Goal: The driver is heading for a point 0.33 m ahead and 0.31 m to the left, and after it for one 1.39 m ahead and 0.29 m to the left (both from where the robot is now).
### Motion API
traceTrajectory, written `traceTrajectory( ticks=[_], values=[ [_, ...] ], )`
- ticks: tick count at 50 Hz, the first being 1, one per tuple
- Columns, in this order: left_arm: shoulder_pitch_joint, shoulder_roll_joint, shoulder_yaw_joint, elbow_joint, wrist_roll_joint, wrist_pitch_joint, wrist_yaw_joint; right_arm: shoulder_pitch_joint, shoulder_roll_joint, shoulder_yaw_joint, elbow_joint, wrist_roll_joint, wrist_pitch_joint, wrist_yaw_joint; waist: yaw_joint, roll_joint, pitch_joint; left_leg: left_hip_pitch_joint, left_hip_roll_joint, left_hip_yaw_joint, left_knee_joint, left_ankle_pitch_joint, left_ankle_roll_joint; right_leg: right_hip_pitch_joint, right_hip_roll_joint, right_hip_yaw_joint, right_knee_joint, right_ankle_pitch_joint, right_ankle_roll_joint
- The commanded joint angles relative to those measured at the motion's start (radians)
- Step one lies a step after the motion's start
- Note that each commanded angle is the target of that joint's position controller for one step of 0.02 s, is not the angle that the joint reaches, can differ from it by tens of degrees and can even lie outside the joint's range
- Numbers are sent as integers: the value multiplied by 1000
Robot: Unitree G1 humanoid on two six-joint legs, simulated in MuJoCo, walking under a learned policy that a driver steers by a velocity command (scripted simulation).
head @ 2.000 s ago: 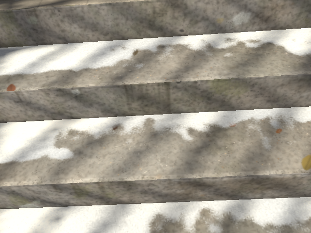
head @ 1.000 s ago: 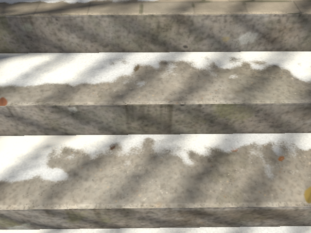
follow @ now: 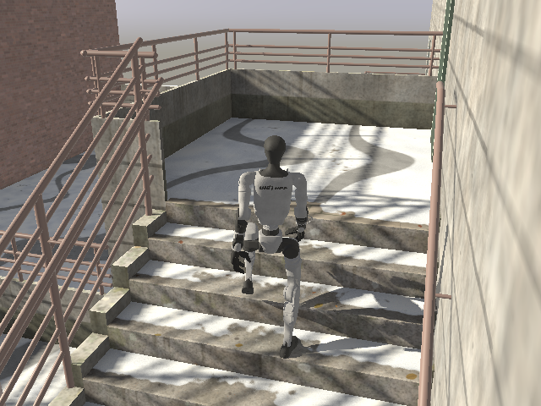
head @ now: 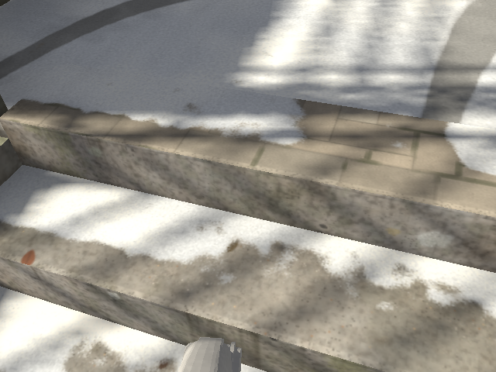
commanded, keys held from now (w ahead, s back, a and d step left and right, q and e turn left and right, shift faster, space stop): w+q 0.92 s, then w+e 0.08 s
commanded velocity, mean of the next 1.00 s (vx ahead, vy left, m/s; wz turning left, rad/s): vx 0.50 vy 0.00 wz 0.57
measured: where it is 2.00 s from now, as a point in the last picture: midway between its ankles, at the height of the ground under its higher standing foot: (138, 112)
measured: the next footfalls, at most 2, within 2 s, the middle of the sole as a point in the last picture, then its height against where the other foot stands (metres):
left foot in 0.20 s outside the picture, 0.17 m higher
right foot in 0.74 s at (268, 266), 0.17 m higher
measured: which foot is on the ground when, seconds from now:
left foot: up 0.00-0.18, down 0.20-0.76, up 0.78-1.00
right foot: down 0.00-0.22, up 0.24-0.72, down 0.74-1.00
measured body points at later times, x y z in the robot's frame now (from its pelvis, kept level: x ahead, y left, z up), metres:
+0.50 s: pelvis +0.31 +0.06 +0.17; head +0.27 +0.09 +0.61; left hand +0.50 +0.29 +0.13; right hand +0.35 -0.14 +0.03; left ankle +0.29 +0.11 -0.56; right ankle +0.40 -0.08 -0.18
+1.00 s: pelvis +0.60 +0.11 +0.32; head +0.60 +0.11 +0.77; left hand +0.42 +0.30 +0.18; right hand +0.91 +0.08 +0.26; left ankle +0.52 +0.25 -0.20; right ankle +0.64 +0.04 -0.39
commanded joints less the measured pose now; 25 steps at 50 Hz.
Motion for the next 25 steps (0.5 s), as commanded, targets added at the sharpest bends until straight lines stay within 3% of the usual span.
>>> traceTrajectory(
  ticks=[1,2,3,4,5,6,7,8,9,10,11,12,13,14,15,16,17,19,20,21,23,25],
  values=[
    [94,145,36,-20,-8,2,27,-220,5,13,-144,17,-14,10,23,-124,225,-399,72,-28,28,-112,-9,197,-261,196,-288,150,-128],
    [100,146,40,-25,-19,13,38,-303,14,32,-191,18,-22,19,35,-110,245,-407,90,52,-92,-146,-17,179,-240,168,-347,99,-121],
    [99,127,35,-24,-23,31,51,-354,11,38,-228,36,-25,29,33,-113,264,-359,121,76,-179,-135,-16,128,-229,156,-398,140,-113],
    [89,147,39,-29,-30,41,64,-351,5,44,-241,39,-27,37,21,-121,255,-301,139,93,-259,-123,-15,129,-218,126,-431,176,-116],
    [35,201,52,-46,-38,49,71,-379,10,65,-262,27,-32,62,7,-128,233,-64,157,217,-482,-143,-7,11,-190,56,-534,291,-144],
    [-10,248,62,-48,-59,45,75,-414,31,72,-272,46,-39,74,-23,-118,202,239,138,273,-656,-198,39,-95,-175,-5,-571,692,-146],
    [5,311,74,-40,-68,26,69,-352,-16,38,-258,39,-57,80,-67,-145,142,528,13,400,-667,-311,74,-127,-196,-13,-449,1411,-176],
    [25,390,88,-37,-63,17,61,-217,-85,-2,-225,37,-65,73,-150,-235,49,681,-85,440,-684,-383,101,-50,-214,2,-271,2021,-189],
    [-52,449,100,-70,-69,20,45,4,-182,-53,-172,28,-68,68,-261,-337,-69,796,-129,366,-837,-389,161,86,-221,36,-34,2231,-202],
    [-93,468,107,-110,-85,7,38,202,-289,-105,-121,24,-55,67,-338,-353,-222,1062,-153,180,-1099,-317,194,58,-172,75,204,2021,-180],
    [-66,304,71,-191,-59,-32,12,253,-411,-150,-96,22,-28,37,-254,-13,-284,1402,62,-447,-1343,-574,341,-443,10,151,649,1172,-81],
    [-147,288,74,-199,-48,-91,-35,226,-423,-151,-95,-9,-18,1,-202,126,-471,1436,214,-979,-1756,-761,344,-507,198,426,1037,319,-74],
    [-185,250,87,-219,-72,-105,-60,260,-346,-119,-62,-40,-39,-1,-167,13,-455,1394,245,-962,-1825,-753,208,-570,169,578,1267,305,-97],
    [-297,177,70,-286,-75,-98,-56,288,-249,-95,-15,-27,-62,15,-139,-55,-283,1231,211,-846,-1767,-742,137,-653,150,551,1364,319,-126],
    [-411,97,45,-355,-52,-95,-51,260,-152,-67,27,-13,-78,29,-98,-109,-100,1046,175,-704,-1702,-672,121,-790,137,510,1511,291,-154],
    [-411,42,21,-370,-42,-86,-48,247,-88,-40,77,-13,-89,37,-50,-91,-36,967,134,-556,-1661,-552,97,-859,106,501,1627,286,-186],
    [-359,-14,-16,-385,-26,-86,-51,217,-57,-29,100,-27,-91,55,5,-72,-9,895,82,-414,-1626,-415,72,-906,85,510,1665,319,-212],
    [-270,30,-18,-361,-44,-63,-50,151,-55,-26,85,-32,-87,60,63,-82,36,844,47,-250,-1606,-267,66,-1010,64,478,1625,347,-201],
    [-296,43,-21,-372,-43,-52,-47,159,-56,-18,90,-35,-88,61,70,-86,39,816,38,-213,-1606,-236,47,-1044,59,457,1633,359,-185],
    [-333,22,-31,-386,-48,-48,-44,229,-52,-12,119,-37,-86,63,37,-20,44,859,69,-257,-1613,-155,61,-1169,75,408,1856,311,-164],
    [-377,-23,-55,-420,-55,-38,-40,275,-50,4,165,-35,-79,64,37,46,97,821,74,-271,-1637,-256,32,-1339,65,397,1995,300,-145],
    [-459,-30,-74,-477,-37,-40,-39,260,-65,8,184,-23,-68,55,35,47,129,725,24,-247,-1673,-334,-6,-1341,51,356,1818,374,-132]
  ],
)
Keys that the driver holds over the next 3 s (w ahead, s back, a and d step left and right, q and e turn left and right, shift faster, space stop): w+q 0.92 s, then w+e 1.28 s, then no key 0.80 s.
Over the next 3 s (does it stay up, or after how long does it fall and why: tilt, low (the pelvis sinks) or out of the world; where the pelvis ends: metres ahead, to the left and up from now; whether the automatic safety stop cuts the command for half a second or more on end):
stays up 1.36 0.39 0.51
